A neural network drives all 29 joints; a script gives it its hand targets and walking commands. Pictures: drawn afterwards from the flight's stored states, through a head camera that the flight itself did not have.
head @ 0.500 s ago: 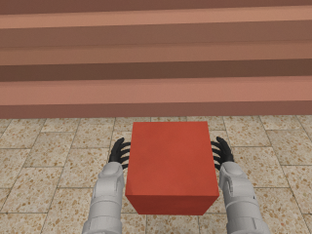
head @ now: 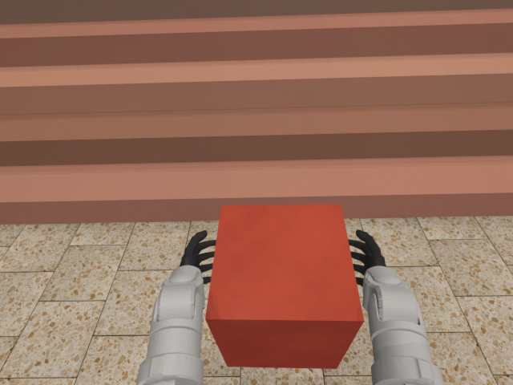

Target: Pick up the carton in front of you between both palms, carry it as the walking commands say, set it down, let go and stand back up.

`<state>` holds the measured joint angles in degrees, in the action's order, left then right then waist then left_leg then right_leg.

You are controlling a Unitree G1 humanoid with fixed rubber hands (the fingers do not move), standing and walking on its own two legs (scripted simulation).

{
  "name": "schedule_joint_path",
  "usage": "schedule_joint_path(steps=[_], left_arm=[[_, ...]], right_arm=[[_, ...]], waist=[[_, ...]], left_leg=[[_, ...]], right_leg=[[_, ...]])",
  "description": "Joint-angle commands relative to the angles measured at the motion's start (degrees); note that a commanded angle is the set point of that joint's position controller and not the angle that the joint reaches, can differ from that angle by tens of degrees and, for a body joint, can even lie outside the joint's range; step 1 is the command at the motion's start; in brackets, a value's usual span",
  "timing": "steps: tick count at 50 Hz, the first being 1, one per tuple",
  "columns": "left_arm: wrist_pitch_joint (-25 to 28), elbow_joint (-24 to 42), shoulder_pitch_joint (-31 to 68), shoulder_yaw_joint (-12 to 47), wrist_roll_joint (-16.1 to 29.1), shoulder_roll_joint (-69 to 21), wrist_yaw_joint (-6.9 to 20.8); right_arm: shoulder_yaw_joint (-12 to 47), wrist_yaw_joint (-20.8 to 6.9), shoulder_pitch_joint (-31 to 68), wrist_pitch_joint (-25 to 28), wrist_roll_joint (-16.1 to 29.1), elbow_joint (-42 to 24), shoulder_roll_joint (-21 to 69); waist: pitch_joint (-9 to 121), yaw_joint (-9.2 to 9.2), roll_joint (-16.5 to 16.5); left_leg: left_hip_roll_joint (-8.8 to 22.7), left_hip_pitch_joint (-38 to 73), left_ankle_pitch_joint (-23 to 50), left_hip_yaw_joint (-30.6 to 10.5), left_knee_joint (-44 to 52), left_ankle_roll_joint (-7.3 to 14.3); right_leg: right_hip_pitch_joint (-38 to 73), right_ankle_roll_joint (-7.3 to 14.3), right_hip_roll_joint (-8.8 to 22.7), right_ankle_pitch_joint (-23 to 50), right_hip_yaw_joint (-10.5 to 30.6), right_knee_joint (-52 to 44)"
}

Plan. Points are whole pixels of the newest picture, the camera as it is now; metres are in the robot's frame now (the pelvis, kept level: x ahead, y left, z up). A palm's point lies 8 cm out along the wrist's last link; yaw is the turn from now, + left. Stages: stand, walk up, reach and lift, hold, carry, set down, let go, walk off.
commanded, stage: reach and lift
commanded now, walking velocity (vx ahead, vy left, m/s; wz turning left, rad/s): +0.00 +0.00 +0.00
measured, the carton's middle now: (281, 289) +0.32 +0.00 -0.05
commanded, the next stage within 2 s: hold in 0.70 s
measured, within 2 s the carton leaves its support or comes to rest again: neither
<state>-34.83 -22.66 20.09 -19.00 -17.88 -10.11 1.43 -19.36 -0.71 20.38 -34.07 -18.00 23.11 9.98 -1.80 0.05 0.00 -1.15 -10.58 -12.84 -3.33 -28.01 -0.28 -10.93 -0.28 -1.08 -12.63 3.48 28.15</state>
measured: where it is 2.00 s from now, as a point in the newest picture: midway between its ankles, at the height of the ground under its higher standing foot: outside the picture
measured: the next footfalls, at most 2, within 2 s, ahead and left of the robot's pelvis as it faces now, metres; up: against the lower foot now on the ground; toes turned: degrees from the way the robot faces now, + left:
left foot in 1.86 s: +0.34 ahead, +0.12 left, +0.00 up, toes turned +12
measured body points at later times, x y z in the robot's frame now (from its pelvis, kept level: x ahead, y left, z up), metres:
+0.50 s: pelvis +0.02 +0.00 +0.01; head +0.00 +0.00 +0.46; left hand +0.32 +0.15 +0.03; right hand +0.33 -0.15 +0.03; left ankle +0.03 +0.12 -0.74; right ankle +0.03 -0.12 -0.74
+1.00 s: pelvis +0.01 +0.00 +0.01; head -0.03 +0.00 +0.46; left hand +0.31 +0.15 +0.05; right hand +0.31 -0.15 +0.05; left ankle +0.03 +0.12 -0.74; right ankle +0.03 -0.12 -0.74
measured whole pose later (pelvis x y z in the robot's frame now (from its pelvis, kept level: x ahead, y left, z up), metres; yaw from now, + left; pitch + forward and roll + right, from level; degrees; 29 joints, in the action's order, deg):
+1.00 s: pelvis +0.01 +0.00 +0.01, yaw +0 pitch -8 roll +0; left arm -44.3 -12.2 14.4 -11.8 -15.3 -8.6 0.8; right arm -12.4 -0.2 14.8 -43.5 -15.5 12.8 8.6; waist -2.1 0.0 -0.1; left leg -0.9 -1.8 -10.8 -3.5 -20.9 -0.2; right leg -2.0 -0.3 -0.9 -10.5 3.5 20.8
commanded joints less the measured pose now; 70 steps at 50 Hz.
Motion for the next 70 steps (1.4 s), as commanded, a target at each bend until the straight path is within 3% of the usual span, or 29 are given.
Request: schedule_joint_path(steps=[1, 19, 35, 40, 47, 60, 61, 63, 64, 67, 69, 70], left_arm=[[1.7, -0.7, 32.1, 31.3, 12.3, -53.9, 13.2], [-0.7, 6.5, 22.6, 34.0, 14.0, -51.7, 12.3], [-2.9, 10.5, 21.3, 36.1, 15.4, -51.1, 11.8], [-5.0, 16.0, 19.1, 39.7, 17.8, -51.0, 11.3], [-7.4, 13.6, 19.9, 35.8, 15.5, -48.1, 11.2], [-6.5, 10.8, 26.1, 35.8, 15.4, -50.4, 12.0], [-7.1, 10.2, 27.6, 36.6, 16.2, -49.8, 11.8], [-7.4, 12.6, 28.3, 37.7, 17.4, -49.5, 11.5], [-7.7, 14.0, 28.8, 38.7, 17.9, -49.6, 11.3], [-9.9, 17.6, 27.2, 42.0, 20.2, -49.0, 10.0], [-12.8, 20.9, 26.2, 44.5, 21.8, -47.5, 9.0], [-14.6, 22.8, 26.6, 45.8, 23.0, -46.8, 8.6]], right_arm=[[31.7, -14.2, 31.1, 0.9, 12.5, 1.7, 54.6], [34.2, -12.9, 21.7, -1.5, 14.3, -5.5, 52.6], [36.2, -12.6, 20.4, -3.6, 15.6, -9.8, 51.6], [39.9, -12.2, 18.5, -5.8, 18.0, -15.4, 51.5], [36.0, -12.2, 19.2, -8.1, 15.9, -12.8, 48.4], [36.2, -13.0, 25.4, -7.3, 16.0, -10.1, 50.7], [36.8, -12.9, 27.1, -7.8, 16.6, -9.8, 50.6], [38.2, -12.6, 27.8, -8.2, 17.9, -12.3, 50.3], [38.9, -12.4, 28.6, -8.5, 18.6, -13.7, 50.5], [42.6, -11.7, 28.2, -10.5, 21.7, -16.9, 50.3], [45.2, -11.3, 27.8, -13.2, 24.2, -19.3, 49.8], [46.1, -11.1, 28.2, -14.8, 25.4, -20.7, 49.0]], waist=[[15.5, -0.03, 0.2], [16.2, 0.03, 0.0], [14.8, -0.01, 0.0], [17.3, 0.01, -0.1], [8.5, -0.11, -0.1], [11.2, 0.07, -0.1], [14.4, 0.1, 1.8], [13.6, 0.25, 2.1], [13.1, 0.28, 2.7], [18.3, 0.26, 5.6], [19.3, 0.2, 5.7], [18.3, 0.25, 4.0]], left_leg=[[-3.6, 3.7, 0.9, -0.4, 5.5, 0.9], [-4.2, 8.6, 13.2, -0.9, 7.8, 0.1], [-4.1, 9.7, 13.5, -1.1, 8.8, 0.0], [-4.1, 12.2, 18.0, -1.5, 9.4, -0.3], [-3.7, 8.9, 6.0, -0.8, 11.0, 0.3], [-3.5, 8.1, 2.6, -0.5, 9.9, 0.4], [6.3, 1.5, -4.9, -0.2, 6.1, 0.7], [4.5, -3.4, -24.4, -0.4, 6.4, 0.7], [3.9, -5.2, -26.1, 0.3, 5.2, 0.6], [1.9, -4.1, -10.3, 5.6, -3.5, 0.0], [1.4, -2.5, -12.5, 6.6, 0.1, 0.3], [2.9, -1.4, -15.4, 4.7, 3.1, 0.8]], right_leg=[[4.0, 0.9, -3.6, 0.8, 0.2, -5.6], [9.6, 0.2, -4.1, 13.3, 0.7, -7.9], [10.4, 0.1, -4.3, 13.3, 0.9, -8.8], [12.9, -0.2, -4.3, 17.8, 1.1, -9.6], [9.3, 0.4, -3.9, 5.8, 0.6, -11.1], [9.0, 0.5, -3.6, 2.6, 0.3, -10.1], [2.9, 0.9, 6.4, -6.0, 0.4, -7.2], [-1.8, 1.6, 6.4, -27.5, 3.3, -10.2], [-2.7, 1.9, 6.8, -31.0, 4.0, -10.8], [-1.5, 4.2, 10.0, -21.9, 7.7, -11.4], [-4.0, 4.9, 10.1, -24.7, 7.1, -10.7], [-6.8, 4.2, 9.0, -25.6, 4.9, -8.8]])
